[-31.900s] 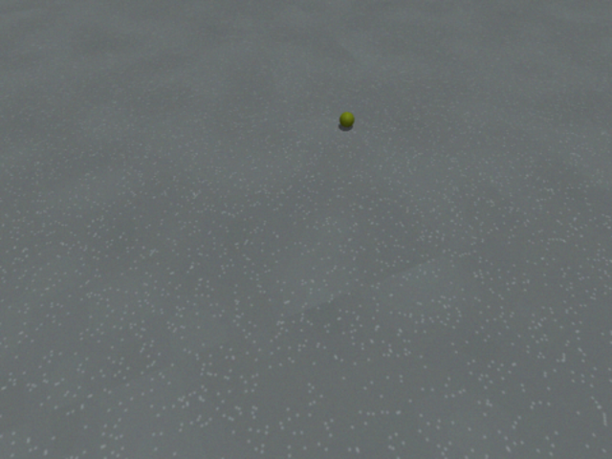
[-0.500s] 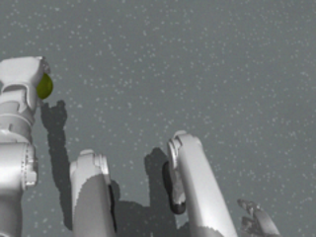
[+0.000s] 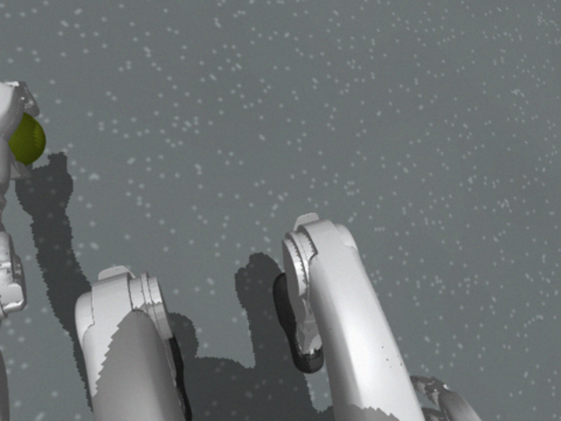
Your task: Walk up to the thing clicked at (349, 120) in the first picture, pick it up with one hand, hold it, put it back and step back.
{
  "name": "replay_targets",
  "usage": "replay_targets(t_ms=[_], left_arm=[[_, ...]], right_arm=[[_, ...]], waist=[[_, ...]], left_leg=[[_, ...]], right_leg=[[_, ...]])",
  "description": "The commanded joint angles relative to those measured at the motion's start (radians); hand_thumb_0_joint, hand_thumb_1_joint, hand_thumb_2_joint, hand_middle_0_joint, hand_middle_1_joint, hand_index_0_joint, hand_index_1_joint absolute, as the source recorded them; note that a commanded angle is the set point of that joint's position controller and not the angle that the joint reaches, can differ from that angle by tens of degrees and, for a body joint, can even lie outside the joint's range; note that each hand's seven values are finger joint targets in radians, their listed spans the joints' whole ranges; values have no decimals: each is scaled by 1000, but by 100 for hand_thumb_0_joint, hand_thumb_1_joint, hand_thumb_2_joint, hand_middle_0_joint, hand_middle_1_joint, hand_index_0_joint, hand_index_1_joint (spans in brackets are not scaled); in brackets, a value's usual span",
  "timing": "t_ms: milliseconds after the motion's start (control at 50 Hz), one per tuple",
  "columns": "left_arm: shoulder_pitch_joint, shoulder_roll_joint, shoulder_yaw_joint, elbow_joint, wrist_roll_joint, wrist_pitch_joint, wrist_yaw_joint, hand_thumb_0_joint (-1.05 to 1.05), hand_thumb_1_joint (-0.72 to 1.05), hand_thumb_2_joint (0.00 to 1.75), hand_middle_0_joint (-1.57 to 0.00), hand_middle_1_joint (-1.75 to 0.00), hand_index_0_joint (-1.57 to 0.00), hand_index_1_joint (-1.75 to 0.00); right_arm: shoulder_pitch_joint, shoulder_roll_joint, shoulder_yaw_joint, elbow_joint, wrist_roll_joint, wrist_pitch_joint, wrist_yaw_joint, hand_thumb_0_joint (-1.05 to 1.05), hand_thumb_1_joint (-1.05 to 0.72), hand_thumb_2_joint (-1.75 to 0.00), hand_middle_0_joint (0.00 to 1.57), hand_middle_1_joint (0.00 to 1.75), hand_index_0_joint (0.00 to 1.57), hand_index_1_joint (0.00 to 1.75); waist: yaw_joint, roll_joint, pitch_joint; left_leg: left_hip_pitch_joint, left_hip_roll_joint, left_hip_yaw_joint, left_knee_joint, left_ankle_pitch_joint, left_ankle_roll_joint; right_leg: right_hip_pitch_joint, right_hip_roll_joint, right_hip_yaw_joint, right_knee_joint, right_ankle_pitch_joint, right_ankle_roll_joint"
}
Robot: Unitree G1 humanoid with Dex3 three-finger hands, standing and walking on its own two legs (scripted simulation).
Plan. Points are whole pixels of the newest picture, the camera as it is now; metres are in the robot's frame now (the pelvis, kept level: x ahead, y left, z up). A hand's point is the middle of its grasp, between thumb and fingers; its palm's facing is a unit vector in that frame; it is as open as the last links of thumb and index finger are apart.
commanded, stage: crouch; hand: left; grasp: from above
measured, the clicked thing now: (9, 137) +0.53 +0.26 -0.18
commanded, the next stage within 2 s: lower in 0.18 s
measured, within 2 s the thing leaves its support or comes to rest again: neither
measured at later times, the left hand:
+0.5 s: hand (14, 148) +0.52 +0.27 -0.20, palm faces -0.47 -0.05 -0.88, open 10.1 cm
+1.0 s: hand (32, 153) +0.53 +0.26 -0.25, palm faces -0.45 -0.07 -0.89, open 10.2 cm
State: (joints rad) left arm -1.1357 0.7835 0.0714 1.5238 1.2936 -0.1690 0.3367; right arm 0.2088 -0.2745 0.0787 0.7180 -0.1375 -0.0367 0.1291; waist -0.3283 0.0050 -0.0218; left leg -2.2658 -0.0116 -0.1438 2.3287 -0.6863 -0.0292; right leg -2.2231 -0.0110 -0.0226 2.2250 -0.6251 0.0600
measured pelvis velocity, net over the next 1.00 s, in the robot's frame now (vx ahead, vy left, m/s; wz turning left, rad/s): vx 0.00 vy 0.01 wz -0.07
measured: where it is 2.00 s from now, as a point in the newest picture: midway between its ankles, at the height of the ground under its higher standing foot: (239, 367)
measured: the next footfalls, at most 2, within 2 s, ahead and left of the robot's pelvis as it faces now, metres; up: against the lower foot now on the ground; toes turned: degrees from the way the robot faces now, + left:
none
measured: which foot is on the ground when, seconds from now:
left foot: down 0.00-1.00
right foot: down 0.00-1.00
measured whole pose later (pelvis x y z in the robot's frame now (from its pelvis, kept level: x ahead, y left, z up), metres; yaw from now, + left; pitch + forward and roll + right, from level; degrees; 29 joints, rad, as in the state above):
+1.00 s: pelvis +0.00 +0.01 -0.04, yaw -4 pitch +33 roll -12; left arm -1.18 0.93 0.11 1.63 1.33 -0.16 0.42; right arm 0.19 -0.32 0.20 0.64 -0.19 -0.09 0.17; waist -0.40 -0.05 0.10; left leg -2.38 -0.02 -0.21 2.49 -0.70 -0.02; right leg -2.29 0.01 -0.07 2.33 -0.63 0.07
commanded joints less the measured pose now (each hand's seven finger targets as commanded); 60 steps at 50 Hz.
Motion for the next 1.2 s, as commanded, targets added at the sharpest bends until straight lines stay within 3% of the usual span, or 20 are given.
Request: replay_targets(t_ms=[0, 80, 100, 240, 280, 300, 340, 580, 600, 660, 700, 720, 880, 900, 920, 980, 1000, 1020, 1040, 1180], left_arm=[[-384, 265, 23, -131, -7, 10, 58, 0, 54, 80, -84, -88, -89, -83], [-364, 255, 13, -120, -3, 21, 53, 0, 56, 79, -87, -87, -91, -82], [-385, 259, 8, -141, -11, 20, 49, 0, 57, 79, -88, -86, -92, -81], [-389, 262, 13, -169, -22, 29, 39, 0, 64, 80, -94, -84, -97, -80], [-402, 247, -6, -195, -24, 26, 33, 0, 59, 81, -95, -82, -97, -80], [-348, 236, -7, -142, -10, 32, 32, 0, 58, 82, -93, -84, -96, -81], [-375, 228, -12, -160, -23, 29, 33, 0, 59, 79, -92, -83, -96, -80], [-363, 279, 15, -99, 13, -3, 77, 0, 65, 81, -95, -88, -99, -84], [-403, 320, 36, -162, 15, -7, 85, 0, 64, 82, -95, -89, -98, -85], [-379, 297, 12, -108, 27, -2, 100, 0, 66, 82, -96, -88, -100, -84], [-400, 326, 36, -142, 27, -2, 110, 0, 67, 84, -96, -91, -99, -86], [-353, 306, 25, -65, 25, 7, 112, 0, 65, 85, -96, -88, -99, -85], [-365, 347, 52, -48, 27, 8, 128, 0, 57, 82, -88, -86, -92, -82], [-358, 327, 30, -36, 28, 9, 127, 0, 59, 81, -89, -86, -93, -82], [-346, 371, 65, -27, 27, 9, 130, 0, 60, 81, -89, -88, -93, -83], [-356, 374, 62, -32, 30, 3, 136, 0, 60, 82, -89, -89, -93, -84], [-371, 366, 38, -51, 34, 0, 137, 0, 59, 80, -89, -89, -93, -84], [-373, 409, 67, -51, 39, -3, 147, 0, 59, 81, -88, -89, -93, -84], [-356, 401, 65, -23, 44, -1, 147, 0, 60, 81, -88, -89, -93, -84], [-360, 422, 71, -40, 55, -13, 177, 0, 59, 86, -90, -89, -93, -85]], right_arm=[[218, -265, -65, -12, -4, -9, -9, 0, -91, -90, 20, 30, 20, 30], [227, -268, -50, -10, -9, -11, -5, 0, -91, -90, 20, 30, 20, 30], [221, -271, -51, -10, -3, -10, -5, 0, -91, -90, 20, 30, 20, 30], [233, -279, -47, -17, -4, -5, 2, 0, -91, -90, 20, 30, 20, 30], [224, -282, -47, -14, 0, -1, 3, 0, -92, -90, 20, 30, 20, 30], [240, -281, -42, -14, -4, -1, 6, 0, -92, -90, 20, 30, 20, 30], [232, -283, -40, -18, -6, 0, 6, 0, -92, -90, 20, 30, 20, 30], [231, -310, -18, -38, -28, -9, 19, 0, -92, -90, 20, 30, 20, 30], [234, -309, -19, -36, -29, -10, 18, 0, -92, -90, 20, 30, 20, 30], [217, -308, -8, -39, -31, -14, 20, 0, -92, -90, 20, 30, 20, 30], [236, -315, -7, -38, -36, -21, 24, 0, -91, -90, 20, 30, 20, 30], [226, -325, -5, -42, -35, -24, 24, 0, -92, -90, 20, 30, 20, 30], [239, -347, 16, -49, -50, -47, 30, 0, -90, -90, 20, 30, 20, 30], [230, -342, 23, -54, -51, -49, 32, 0, -90, -90, 20, 30, 20, 30], [240, -351, 19, -47, -53, -50, 32, 0, -90, -90, 20, 30, 20, 30], [225, -363, 29, -63, -56, -52, 30, 0, -90, -90, 20, 30, 20, 30], [212, -351, 39, -69, -56, -55, 34, 0, -91, -90, 20, 30, 20, 30], [220, -366, 38, -60, -61, -53, 33, 0, -90, -90, 20, 30, 20, 30], [218, -372, 38, -69, -60, -57, 33, 0, -90, -90, 20, 30, 20, 30], [214, -372, 54, -60, -74, -72, 40, 0, -90, -90, 20, 30, 20, 30]], waist=[[-17, 342, -698], [-31, 336, -687], [-19, 335, -708], [-30, 364, -705], [-27, 386, -718], [-38, 370, -685], [-49, 353, -678], [-71, 385, -640], [-66, 396, -660], [-63, 426, -671], [-77, 430, -664], [-75, 419, -626], [-113, 380, -585], [-108, 393, -586], [-114, 401, -580], [-113, 410, -584], [-115, 440, -586], [-114, 431, -599], [-121, 420, -548], [-134, 440, -563]], left_leg=[[483, -3, 110, -251, 135, 49], [466, -2, 106, -230, 160, 50], [462, 0, 109, -221, 168, 53], [465, -1, 96, -216, 196, 44], [486, 3, 92, -208, 210, 41], [493, 2, 90, -203, 228, 39], [465, 0, 92, -186, 227, 44], [450, -3, 83, -140, 230, 39], [463, 2, 82, -138, 231, 41], [472, 2, 81, -140, 221, 39], [475, 3, 75, -138, 231, 38], [458, 2, 77, -128, 226, 39], [405, 7, 66, -91, 240, 44], [418, 6, 63, -101, 236, 40], [425, 9, 58, -103, 233, 41], [440, 11, 47, -102, 228, 37], [436, 12, 52, -104, 219, 38], [441, 13, 46, -103, 223, 37], [425, 11, 47, -89, 215, 37], [447, 19, 43, -71, 243, 36]], right_leg=[[359, 29, -121, -200, 148, -92], [367, 31, -128, -184, 174, -88], [372, 35, -126, -180, 185, -90], [355, 32, -139, -154, 206, -90], [345, 37, -141, -144, 217, -95], [346, 33, -142, -144, 230, -92], [348, 35, -144, -143, 234, -90], [313, 38, -164, -107, 230, -93], [316, 41, -165, -107, 233, -91], [308, 43, -168, -96, 228, -92], [310, 43, -174, -92, 236, -89], [292, 41, -174, -92, 231, -92], [317, 48, -185, -89, 246, -89], [312, 49, -188, -88, 239, -91], [313, 50, -193, -86, 236, -89], [303, 51, -200, -80, 231, -92], [318, 56, -198, -79, 228, -93], [323, 55, -204, -79, 232, -91], [289, 53, -205, -75, 223, -95], [322, 62, -209, -71, 257, -89]])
